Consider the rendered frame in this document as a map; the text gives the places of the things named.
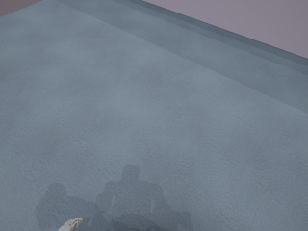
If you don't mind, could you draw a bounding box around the robot left hand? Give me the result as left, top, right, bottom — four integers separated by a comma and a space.
58, 218, 84, 231

